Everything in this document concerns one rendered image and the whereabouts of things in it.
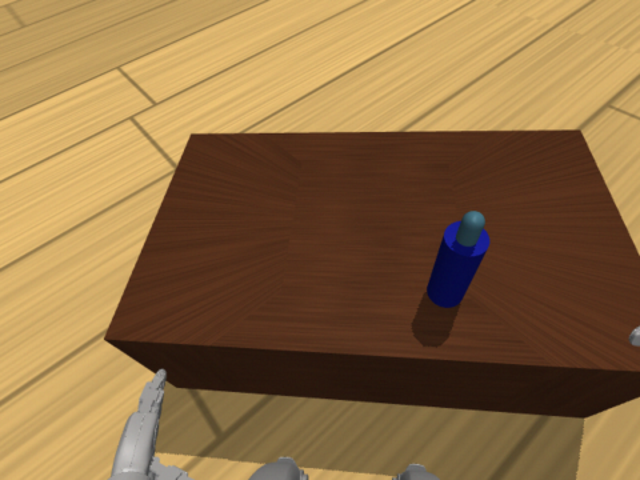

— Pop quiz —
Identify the left robot hand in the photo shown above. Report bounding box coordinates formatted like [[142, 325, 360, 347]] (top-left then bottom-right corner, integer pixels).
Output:
[[111, 368, 194, 480]]

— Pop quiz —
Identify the bottle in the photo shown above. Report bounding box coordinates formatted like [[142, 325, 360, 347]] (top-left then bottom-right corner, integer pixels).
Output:
[[427, 211, 490, 308]]

